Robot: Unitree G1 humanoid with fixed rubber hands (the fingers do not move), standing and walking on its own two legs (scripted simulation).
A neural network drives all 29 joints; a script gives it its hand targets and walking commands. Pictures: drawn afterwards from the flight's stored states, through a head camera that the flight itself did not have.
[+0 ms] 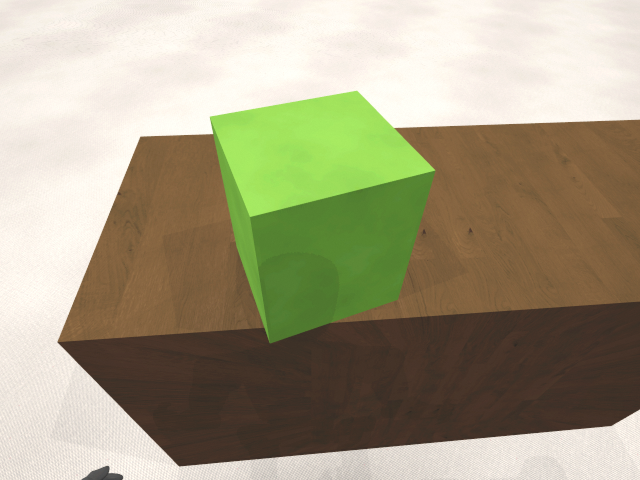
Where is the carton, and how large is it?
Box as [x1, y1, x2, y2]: [210, 91, 435, 342]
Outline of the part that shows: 357,91 210,116 236,245 269,342 395,300 398,297 435,170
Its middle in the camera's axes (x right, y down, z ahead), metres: -0.01 -0.04 +0.55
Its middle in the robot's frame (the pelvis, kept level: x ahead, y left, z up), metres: +0.46 +0.01 +0.09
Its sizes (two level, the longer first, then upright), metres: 0.210 0.200 0.250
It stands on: a pedestal, 0.70 m high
